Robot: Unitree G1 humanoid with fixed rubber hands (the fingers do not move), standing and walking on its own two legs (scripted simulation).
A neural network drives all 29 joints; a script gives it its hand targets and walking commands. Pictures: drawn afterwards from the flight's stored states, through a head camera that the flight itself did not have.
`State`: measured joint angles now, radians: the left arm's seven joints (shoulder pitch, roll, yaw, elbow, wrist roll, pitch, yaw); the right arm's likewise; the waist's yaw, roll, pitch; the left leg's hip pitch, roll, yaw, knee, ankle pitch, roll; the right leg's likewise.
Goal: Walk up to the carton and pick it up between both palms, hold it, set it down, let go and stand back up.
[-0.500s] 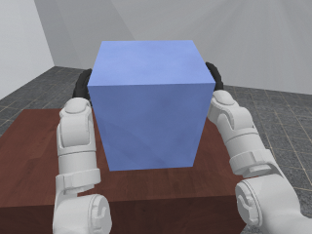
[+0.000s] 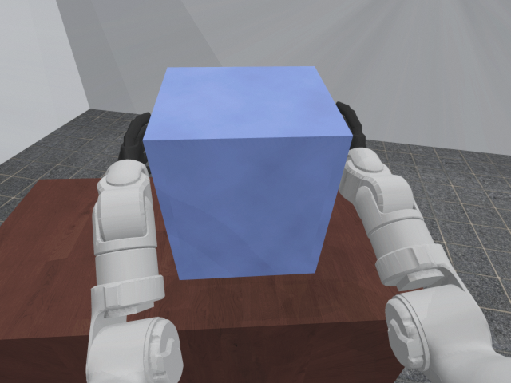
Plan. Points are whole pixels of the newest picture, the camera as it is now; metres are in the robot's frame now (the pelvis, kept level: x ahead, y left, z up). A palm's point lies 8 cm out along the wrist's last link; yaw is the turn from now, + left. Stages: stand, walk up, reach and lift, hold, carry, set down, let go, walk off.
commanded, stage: hold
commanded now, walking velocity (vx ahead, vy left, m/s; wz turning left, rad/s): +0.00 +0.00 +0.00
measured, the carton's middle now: (245, 175) +0.38 +0.01 +0.19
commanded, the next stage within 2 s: none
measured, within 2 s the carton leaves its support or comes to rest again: neither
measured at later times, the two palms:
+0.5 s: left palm (134, 166) +0.36 +0.17 +0.23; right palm (350, 154) +0.36 -0.15 +0.24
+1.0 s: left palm (131, 162) +0.36 +0.17 +0.24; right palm (348, 149) +0.37 -0.14 +0.24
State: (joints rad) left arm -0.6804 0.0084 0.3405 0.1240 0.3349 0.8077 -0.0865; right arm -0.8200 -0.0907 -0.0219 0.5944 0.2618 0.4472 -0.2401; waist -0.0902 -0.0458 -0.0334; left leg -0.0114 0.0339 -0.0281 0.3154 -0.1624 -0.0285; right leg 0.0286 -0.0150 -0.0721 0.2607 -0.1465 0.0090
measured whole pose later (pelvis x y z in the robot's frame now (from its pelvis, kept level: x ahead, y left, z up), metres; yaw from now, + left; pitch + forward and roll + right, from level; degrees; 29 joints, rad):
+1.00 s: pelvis +0.00 +0.00 +0.00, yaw +0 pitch -9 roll -1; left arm -0.70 0.02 0.35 0.15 0.33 0.80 -0.10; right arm -0.84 -0.09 -0.03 0.61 0.26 0.45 -0.25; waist -0.09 -0.04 -0.03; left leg -0.01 0.03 -0.03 0.32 -0.17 -0.03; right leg 0.04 -0.01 -0.08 0.25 -0.15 0.01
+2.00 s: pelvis +0.00 +0.00 +0.00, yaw +0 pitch -8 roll -1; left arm -0.69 0.01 0.34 0.15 0.34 0.80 -0.09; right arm -0.83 -0.09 -0.02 0.61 0.26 0.45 -0.24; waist -0.09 -0.05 -0.04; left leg -0.01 0.03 -0.03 0.31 -0.16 -0.03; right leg 0.03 -0.01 -0.07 0.26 -0.15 0.01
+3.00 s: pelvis +0.00 +0.00 +0.00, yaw +0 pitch -8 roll -1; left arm -0.68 0.01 0.33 0.12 0.33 0.81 -0.08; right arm -0.82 -0.09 -0.02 0.59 0.27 0.45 -0.24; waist -0.09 -0.05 -0.04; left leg -0.02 0.03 -0.03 0.32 -0.16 -0.03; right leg 0.02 -0.01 -0.07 0.26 -0.15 0.01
